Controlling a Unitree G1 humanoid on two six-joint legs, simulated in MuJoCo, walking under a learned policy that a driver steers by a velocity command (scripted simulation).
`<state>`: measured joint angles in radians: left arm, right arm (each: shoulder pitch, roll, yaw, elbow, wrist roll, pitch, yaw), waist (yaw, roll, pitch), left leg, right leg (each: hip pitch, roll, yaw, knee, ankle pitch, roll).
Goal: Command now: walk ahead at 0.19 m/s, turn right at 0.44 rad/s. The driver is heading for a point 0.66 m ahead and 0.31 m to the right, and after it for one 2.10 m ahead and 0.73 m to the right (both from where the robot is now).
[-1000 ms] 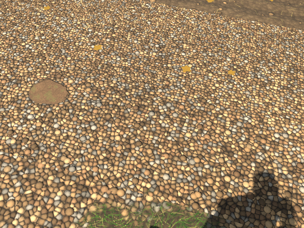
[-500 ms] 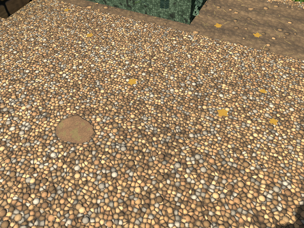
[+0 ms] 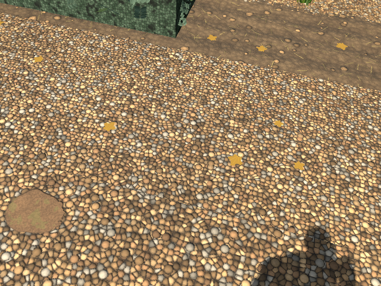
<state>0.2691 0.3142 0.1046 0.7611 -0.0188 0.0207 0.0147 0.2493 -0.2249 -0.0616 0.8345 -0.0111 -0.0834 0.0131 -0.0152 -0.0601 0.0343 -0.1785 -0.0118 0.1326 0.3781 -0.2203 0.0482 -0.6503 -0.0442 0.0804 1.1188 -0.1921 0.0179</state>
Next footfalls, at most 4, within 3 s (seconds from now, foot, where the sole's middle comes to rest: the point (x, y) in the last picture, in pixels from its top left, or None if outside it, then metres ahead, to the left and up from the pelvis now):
0.36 right None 0.22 -0.18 -0.94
0.82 left None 0.35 0.03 -0.94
1.34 right None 0.42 -0.36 -0.94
1.74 left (265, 246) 0.69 -0.33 -0.95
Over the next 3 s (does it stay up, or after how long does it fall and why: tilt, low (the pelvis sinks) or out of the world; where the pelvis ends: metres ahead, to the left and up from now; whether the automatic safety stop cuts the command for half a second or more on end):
stays up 0.52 -0.36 -0.16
